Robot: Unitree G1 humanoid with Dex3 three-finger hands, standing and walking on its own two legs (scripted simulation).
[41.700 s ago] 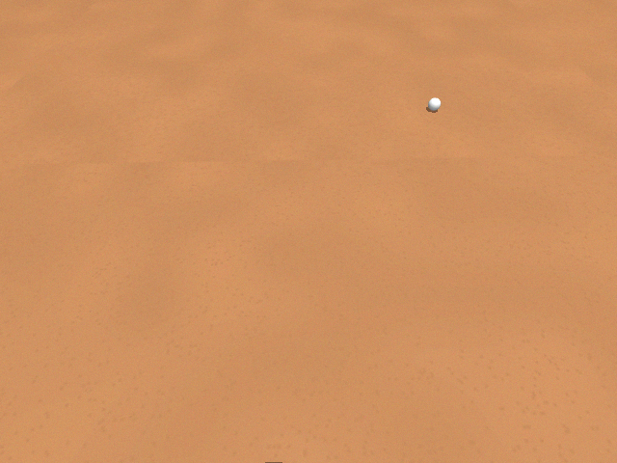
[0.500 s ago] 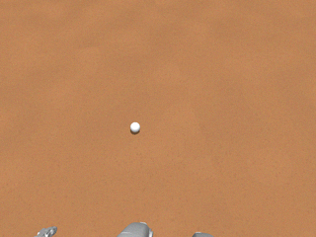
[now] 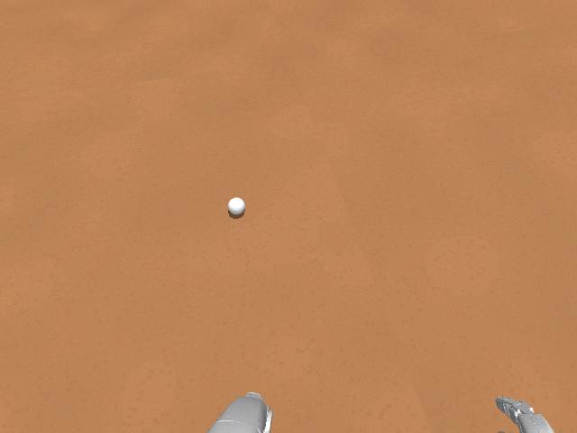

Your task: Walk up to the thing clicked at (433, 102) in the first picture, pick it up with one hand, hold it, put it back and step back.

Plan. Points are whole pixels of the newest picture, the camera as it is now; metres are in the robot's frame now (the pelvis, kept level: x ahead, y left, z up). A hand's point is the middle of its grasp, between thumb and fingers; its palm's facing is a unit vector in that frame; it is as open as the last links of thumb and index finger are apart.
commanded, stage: step back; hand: left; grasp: from above
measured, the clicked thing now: (236, 206) +1.02 +0.32 -0.72
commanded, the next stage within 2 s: stand in 1.06 s
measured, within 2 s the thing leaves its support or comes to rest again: neither
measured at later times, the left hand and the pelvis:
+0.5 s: hand out of the picture +0.00 +0.27 -0.13, palm faces +0.10 -0.91 -0.39, open 7.4 cm; pelvis -0.04 +0.00 +0.01, yaw +4 degrees
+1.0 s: hand out of the picture +0.06 +0.30 -0.13, palm faces +0.11 -0.92 -0.37, open 7.4 cm; pelvis -0.01 +0.02 +0.02, yaw +5 degrees
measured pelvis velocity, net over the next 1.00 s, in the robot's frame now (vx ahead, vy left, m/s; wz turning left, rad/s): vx -0.01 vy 0.02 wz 0.09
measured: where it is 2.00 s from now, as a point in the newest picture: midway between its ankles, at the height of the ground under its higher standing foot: outside the picture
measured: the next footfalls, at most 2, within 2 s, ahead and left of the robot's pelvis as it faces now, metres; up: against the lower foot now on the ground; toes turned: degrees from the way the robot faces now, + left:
left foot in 0.20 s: +0.02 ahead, +0.14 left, +0.00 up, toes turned +5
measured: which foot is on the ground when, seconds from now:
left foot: up 0.00-0.18, down 0.20-1.00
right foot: down 0.00-1.00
